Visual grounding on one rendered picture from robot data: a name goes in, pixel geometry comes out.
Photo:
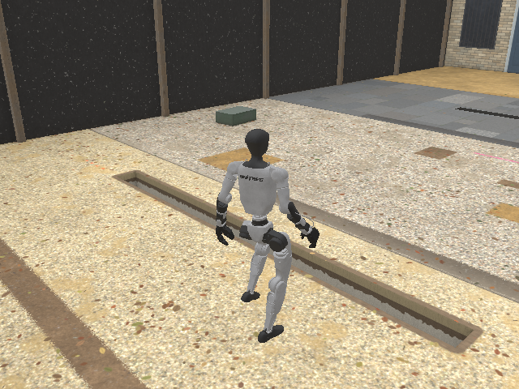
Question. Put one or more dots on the robot right hand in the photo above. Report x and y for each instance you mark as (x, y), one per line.
(312, 237)

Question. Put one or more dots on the left robot shin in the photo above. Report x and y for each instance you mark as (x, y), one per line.
(257, 266)

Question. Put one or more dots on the humanoid robot head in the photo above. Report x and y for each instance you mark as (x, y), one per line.
(257, 143)

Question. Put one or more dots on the robot left hand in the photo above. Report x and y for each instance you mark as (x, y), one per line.
(226, 231)

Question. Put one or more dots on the robot left forearm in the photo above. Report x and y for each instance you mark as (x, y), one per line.
(221, 213)

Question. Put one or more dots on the robot left upper arm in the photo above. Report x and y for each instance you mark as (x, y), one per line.
(231, 176)

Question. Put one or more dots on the robot right upper arm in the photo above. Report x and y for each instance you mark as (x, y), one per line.
(280, 176)

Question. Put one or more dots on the robot right forearm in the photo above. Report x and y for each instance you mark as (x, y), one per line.
(299, 222)

